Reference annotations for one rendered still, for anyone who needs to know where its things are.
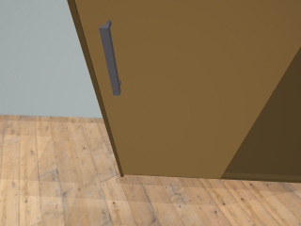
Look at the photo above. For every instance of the handle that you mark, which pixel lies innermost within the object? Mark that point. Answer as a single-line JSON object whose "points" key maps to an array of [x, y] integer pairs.
{"points": [[109, 53]]}

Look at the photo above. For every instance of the wardrobe door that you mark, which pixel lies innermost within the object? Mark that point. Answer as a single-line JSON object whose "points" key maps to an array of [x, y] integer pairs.
{"points": [[273, 143], [195, 75]]}

